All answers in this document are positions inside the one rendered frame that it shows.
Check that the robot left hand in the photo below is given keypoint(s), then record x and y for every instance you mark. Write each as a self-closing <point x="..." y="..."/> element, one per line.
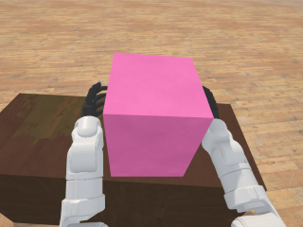
<point x="90" y="104"/>

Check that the left robot forearm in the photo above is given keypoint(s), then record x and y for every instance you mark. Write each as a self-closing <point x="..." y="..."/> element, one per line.
<point x="84" y="196"/>

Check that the pedestal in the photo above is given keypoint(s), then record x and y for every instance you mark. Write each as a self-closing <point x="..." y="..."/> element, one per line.
<point x="35" y="136"/>

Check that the carton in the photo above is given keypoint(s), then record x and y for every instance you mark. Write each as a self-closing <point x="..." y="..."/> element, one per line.
<point x="155" y="115"/>

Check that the robot right hand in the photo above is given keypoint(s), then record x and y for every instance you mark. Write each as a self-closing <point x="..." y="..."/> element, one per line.
<point x="212" y="103"/>

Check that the right robot forearm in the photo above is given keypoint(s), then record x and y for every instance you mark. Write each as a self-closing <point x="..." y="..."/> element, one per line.
<point x="241" y="189"/>

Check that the robot right upper arm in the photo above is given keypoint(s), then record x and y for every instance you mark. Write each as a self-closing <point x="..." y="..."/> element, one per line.
<point x="262" y="219"/>

